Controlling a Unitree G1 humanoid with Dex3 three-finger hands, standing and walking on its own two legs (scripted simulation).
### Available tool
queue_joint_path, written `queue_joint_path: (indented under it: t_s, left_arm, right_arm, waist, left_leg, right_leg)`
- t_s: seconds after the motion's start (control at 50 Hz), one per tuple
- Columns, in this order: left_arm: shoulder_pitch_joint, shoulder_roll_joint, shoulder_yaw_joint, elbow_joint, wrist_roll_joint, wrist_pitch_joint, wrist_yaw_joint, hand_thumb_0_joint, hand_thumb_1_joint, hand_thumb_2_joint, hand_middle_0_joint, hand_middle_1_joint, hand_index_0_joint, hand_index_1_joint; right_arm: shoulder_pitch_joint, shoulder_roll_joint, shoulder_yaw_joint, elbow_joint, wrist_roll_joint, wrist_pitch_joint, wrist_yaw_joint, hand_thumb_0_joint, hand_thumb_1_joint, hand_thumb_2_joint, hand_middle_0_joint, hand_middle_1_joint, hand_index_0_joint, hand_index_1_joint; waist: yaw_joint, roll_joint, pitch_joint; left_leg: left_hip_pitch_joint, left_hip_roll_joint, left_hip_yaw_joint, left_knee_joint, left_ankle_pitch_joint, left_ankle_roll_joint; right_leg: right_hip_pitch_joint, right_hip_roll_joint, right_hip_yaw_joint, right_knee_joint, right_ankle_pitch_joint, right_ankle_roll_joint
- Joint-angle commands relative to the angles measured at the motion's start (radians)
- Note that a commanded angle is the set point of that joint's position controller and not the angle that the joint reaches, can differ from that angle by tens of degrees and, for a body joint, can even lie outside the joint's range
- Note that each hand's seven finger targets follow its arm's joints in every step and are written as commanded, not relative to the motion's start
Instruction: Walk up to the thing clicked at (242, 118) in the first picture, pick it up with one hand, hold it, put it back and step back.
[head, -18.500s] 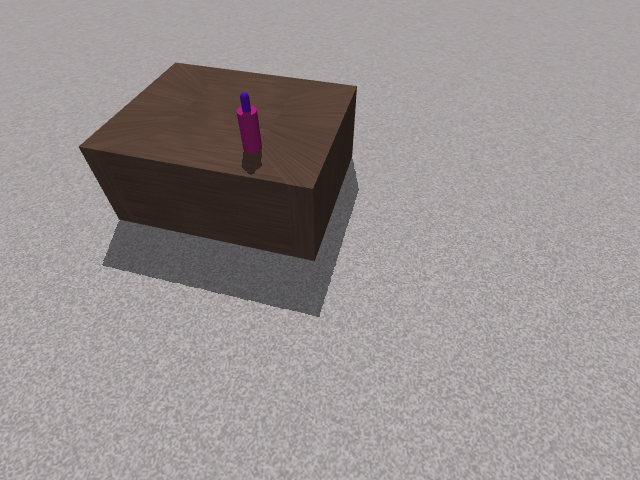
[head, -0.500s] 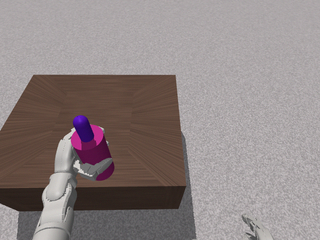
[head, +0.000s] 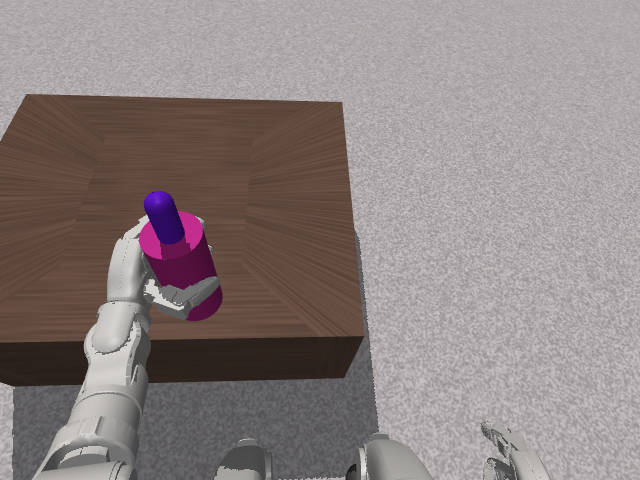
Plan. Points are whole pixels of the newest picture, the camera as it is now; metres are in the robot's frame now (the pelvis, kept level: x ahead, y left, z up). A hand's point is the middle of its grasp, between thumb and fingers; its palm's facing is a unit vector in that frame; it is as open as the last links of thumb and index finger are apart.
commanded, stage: crouch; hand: left
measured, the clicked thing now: (180, 256) +0.38 +0.17 +0.03
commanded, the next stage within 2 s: lower in 1.00 s
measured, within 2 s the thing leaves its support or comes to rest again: neither
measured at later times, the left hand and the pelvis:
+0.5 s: hand (215, 242) +0.48 +0.16 -0.10, palm faces +0.01 -1.00 -0.01, open 9.7 cm; pelvis -0.03 +0.00 -0.11, yaw -2 degrees
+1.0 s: hand (220, 237) +0.51 +0.16 -0.14, palm faces +0.01 -1.00 -0.01, open 9.8 cm; pelvis -0.04 +0.00 -0.16, yaw -3 degrees
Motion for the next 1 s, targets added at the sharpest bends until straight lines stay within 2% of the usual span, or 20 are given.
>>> queue_joint_path:
  t_s: [0.0, 0.04, 0.08, 0.1, 0.14, 0.22, 0.26, 0.36, 0.4, 0.44, 0.48, 0.58, 0.6, 0.66, 0.7, 0.74, 0.82, 0.86, 0.92, 0.98]
  left_arm:
    - [-0.577, 0.237, 0.109, -0.194, -0.030, -0.177, 0.002, 0.000, 0.230, 1.281, -1.380, -1.482, -1.387, -1.487]
    - [-0.636, 0.223, 0.098, -0.159, -0.029, -0.193, 0.001, 0.000, 0.218, 1.290, -1.375, -1.487, -1.381, -1.493]
    - [-0.678, 0.268, 0.115, -0.126, -0.009, -0.203, 0.009, 0.000, 0.257, 1.288, -1.388, -1.480, -1.389, -1.488]
    - [-0.692, 0.249, 0.107, -0.090, -0.007, -0.202, 0.010, 0.000, 0.257, 1.286, -1.389, -1.473, -1.389, -1.483]
    - [-0.730, 0.269, 0.116, -0.087, -0.005, -0.207, 0.011, 0.000, 0.281, 1.307, -1.393, -1.485, -1.391, -1.496]
    - [-0.818, 0.307, 0.140, -0.041, 0.017, -0.197, 0.023, 0.000, 0.285, 1.294, -1.386, -1.460, -1.380, -1.474]
    - [-0.855, 0.368, 0.177, -0.038, 0.025, -0.194, 0.035, 0.000, 0.273, 1.295, -1.373, -1.463, -1.370, -1.475]
    - [-0.905, 0.427, 0.232, 0.012, 0.029, -0.178, 0.048, 0.000, 0.304, 1.309, -1.352, -1.462, -1.353, -1.471]
    - [-0.950, 0.430, 0.233, 0.029, 0.039, -0.178, 0.049, 0.000, 0.292, 1.317, -1.341, -1.460, -1.343, -1.469]
    - [-0.964, 0.470, 0.243, 0.037, 0.056, -0.172, 0.053, 0.000, 0.289, 1.309, -1.336, -1.457, -1.337, -1.466]
    - [-0.964, 0.471, 0.256, 0.059, 0.062, -0.168, 0.053, 0.000, 0.307, 1.322, -1.332, -1.464, -1.336, -1.470]
    - [-1.012, 0.490, 0.254, 0.085, 0.080, -0.153, 0.052, 0.000, 0.277, 1.336, -1.363, -1.488, -1.368, -1.495]
    - [-1.039, 0.503, 0.254, 0.069, 0.085, -0.149, 0.057, 0.000, 0.276, 1.337, -1.364, -1.482, -1.365, -1.493]
    - [-1.070, 0.521, 0.255, 0.057, 0.087, -0.141, 0.052, 0.000, 0.259, 1.336, -1.358, -1.481, -1.360, -1.491]
    - [-1.102, 0.498, 0.227, 0.052, 0.089, -0.135, 0.046, 0.000, 0.250, 1.324, -1.357, -1.476, -1.360, -1.484]
    - [-1.109, 0.490, 0.228, 0.071, 0.089, -0.127, 0.046, 0.000, 0.246, 1.325, -1.348, -1.465, -1.350, -1.475]
    - [-1.174, 0.511, 0.227, 0.048, 0.083, -0.114, 0.054, 0.000, 0.224, 1.335, -1.360, -1.478, -1.361, -1.490]
    - [-1.163, 0.529, 0.228, 0.059, 0.090, -0.109, 0.057, 0.000, 0.221, 1.307, -1.326, -1.447, -1.330, -1.456]
    - [-1.177, 0.518, 0.227, 0.071, 0.093, -0.103, 0.058, 0.000, 0.251, 1.335, -1.336, -1.459, -1.337, -1.472]
    - [-1.161, 0.559, 0.251, 0.088, 0.100, -0.096, 0.068, 0.000, 0.222, 1.338, -1.346, -1.469, -1.346, -1.483]
  right_arm:
    - [0.115, -0.159, -0.046, -0.077, -0.014, -0.025, -0.002, 0.000, -0.892, -0.899, 0.201, 0.301, 0.201, 0.301]
    - [0.124, -0.161, -0.039, -0.082, -0.021, -0.023, 0.006, 0.000, -0.899, -0.901, 0.201, 0.301, 0.201, 0.301]
    - [0.142, -0.173, -0.040, -0.078, -0.025, -0.017, 0.008, 0.000, -0.905, -0.903, 0.201, 0.301, 0.201, 0.301]
    - [0.144, -0.175, -0.041, -0.082, -0.025, -0.014, 0.009, 0.000, -0.907, -0.903, 0.201, 0.300, 0.201, 0.300]
    - [0.164, -0.183, -0.038, -0.071, -0.027, -0.010, 0.013, 0.000, -0.908, -0.904, 0.201, 0.300, 0.200, 0.300]
    - [0.197, -0.194, -0.042, -0.050, -0.032, 0.008, 0.018, 0.000, -0.914, -0.906, 0.200, 0.300, 0.200, 0.300]
    - [0.199, -0.200, -0.044, -0.055, -0.031, 0.017, 0.020, 0.000, -0.916, -0.906, 0.200, 0.300, 0.200, 0.300]
    - [0.219, -0.197, -0.039, -0.038, -0.031, 0.029, 0.025, 0.000, -0.916, -0.906, 0.201, 0.300, 0.201, 0.300]
    - [0.226, -0.196, -0.036, -0.031, -0.033, 0.031, 0.027, 0.000, -0.914, -0.907, 0.201, 0.300, 0.201, 0.300]
    - [0.216, -0.190, -0.032, -0.030, -0.035, 0.038, 0.027, 0.000, -0.914, -0.906, 0.201, 0.301, 0.201, 0.301]
    - [0.229, -0.191, -0.030, -0.028, -0.038, 0.040, 0.030, 0.000, -0.910, -0.905, 0.201, 0.301, 0.201, 0.301]
    - [0.237, -0.189, -0.021, -0.024, -0.043, 0.044, 0.036, 0.000, -0.915, -0.907, 0.201, 0.301, 0.201, 0.301]
    - [0.243, -0.190, -0.022, -0.027, -0.042, 0.047, 0.037, 0.000, -0.914, -0.907, 0.201, 0.301, 0.201, 0.301]
    - [0.241, -0.197, -0.019, -0.025, -0.044, 0.046, 0.038, 0.000, -0.915, -0.907, 0.201, 0.301, 0.201, 0.301]
    - [0.250, -0.199, -0.019, -0.022, -0.045, 0.047, 0.038, 0.000, -0.917, -0.908, 0.200, 0.300, 0.201, 0.300]
    - [0.256, -0.207, -0.016, -0.017, -0.045, 0.046, 0.039, 0.000, -0.920, -0.909, 0.200, 0.300, 0.200, 0.300]
    - [0.250, -0.201, -0.013, -0.023, -0.044, 0.046, 0.033, 0.000, -0.919, -0.909, 0.201, 0.301, 0.200, 0.300]
    - [0.249, -0.200, -0.009, -0.018, -0.046, 0.047, 0.031, 0.000, -0.918, -0.908, 0.201, 0.301, 0.201, 0.301]
    - [0.259, -0.203, -0.007, -0.014, -0.046, 0.049, 0.029, 0.000, -0.919, -0.910, 0.201, 0.301, 0.201, 0.300]
    - [0.264, -0.203, -0.001, -0.016, -0.043, 0.053, 0.031, 0.000, -0.919, -0.909, 0.201, 0.301, 0.200, 0.301]
  waist:
    - [-0.038, 0.090, -0.508]
    - [-0.043, 0.127, -0.549]
    - [-0.044, 0.152, -0.610]
    - [-0.057, 0.147, -0.612]
    - [-0.050, 0.178, -0.679]
    - [-0.072, 0.177, -0.707]
    - [-0.069, 0.175, -0.723]
    - [-0.091, 0.146, -0.771]
    - [-0.114, 0.151, -0.743]
    - [-0.109, 0.159, -0.738]
    - [-0.119, 0.166, -0.759]
    - [-0.138, 0.212, -0.788]
    - [-0.140, 0.204, -0.780]
    - [-0.137, 0.250, -0.804]
    - [-0.152, 0.283, -0.822]
    - [-0.157, 0.299, -0.804]
    - [-0.167, 0.281, -0.824]
    - [-0.155, 0.296, -0.833]
    - [-0.171, 0.298, -0.846]
    - [-0.158, 0.279, -0.828]
  left_leg:
    - [0.114, -0.035, -0.046, 0.031, 0.219, 0.012]
    - [0.077, -0.036, -0.055, 0.080, 0.217, 0.007]
    - [0.052, -0.034, -0.063, 0.126, 0.224, 0.008]
    - [0.019, -0.033, -0.067, 0.139, 0.208, 0.007]
    - [0.021, -0.026, -0.079, 0.174, 0.259, 0.002]
    - [-0.054, -0.022, -0.090, 0.236, 0.274, 0.004]
    - [-0.099, -0.023, -0.088, 0.253, 0.223, 0.008]
    - [-0.195, -0.022, -0.083, 0.328, 0.207, 0.020]
    - [-0.255, -0.023, -0.082, 0.345, 0.155, 0.021]
    - [-0.310, -0.023, -0.069, 0.366, 0.096, 0.026]
    - [-0.338, -0.023, -0.072, 0.384, 0.110, 0.025]
    - [-0.349, -0.017, -0.078, 0.432, 0.151, 0.023]
    - [-0.372, -0.018, -0.074, 0.427, 0.113, 0.024]
    - [-0.329, -0.012, -0.086, 0.438, 0.141, 0.016]
    - [-0.286, -0.007, -0.099, 0.448, 0.164, 0.009]
    - [-0.265, -0.003, -0.117, 0.446, 0.189, 0.001]
    - [-0.349, -0.009, -0.098, 0.469, 0.082, 0.012]
    - [-0.336, -0.009, -0.103, 0.475, 0.100, 0.010]
    - [-0.333, -0.009, -0.105, 0.502, 0.173, 0.013]
    - [-0.379, -0.011, -0.101, 0.504, 0.145, 0.015]
  right_leg:
    - [-0.010, 0.033, 0.051, 0.025, 0.223, -0.023]
    - [-0.080, 0.038, 0.045, 0.085, 0.207, -0.029]
    - [-0.144, 0.040, 0.044, 0.129, 0.193, -0.034]
    - [-0.165, 0.041, 0.042, 0.147, 0.181, -0.037]
    - [-0.206, 0.042, 0.035, 0.191, 0.195, -0.041]
    - [-0.266, 0.042, 0.031, 0.252, 0.203, -0.045]
    - [-0.272, 0.042, 0.038, 0.267, 0.171, -0.046]
    - [-0.277, 0.043, 0.055, 0.312, 0.194, -0.037]
    - [-0.305, 0.041, 0.059, 0.324, 0.163, -0.038]
    - [-0.302, 0.039, 0.090, 0.316, 0.117, -0.031]
    - [-0.308, 0.039, 0.086, 0.340, 0.133, -0.034]
    - [-0.376, 0.041, 0.077, 0.389, 0.159, -0.039]
    - [-0.361, 0.042, 0.083, 0.380, 0.130, -0.036]
    - [-0.436, 0.044, 0.065, 0.412, 0.127, -0.045]
    - [-0.490, 0.047, 0.052, 0.430, 0.121, -0.050]
    - [-0.551, 0.045, 0.034, 0.451, 0.114, -0.057]
    - [-0.514, 0.045, 0.053, 0.444, 0.071, -0.047]
    - [-0.524, 0.045, 0.050, 0.458, 0.079, -0.050]
    - [-0.547, 0.042, 0.047, 0.477, 0.132, -0.051]
    - [-0.529, 0.044, 0.047, 0.484, 0.119, -0.049]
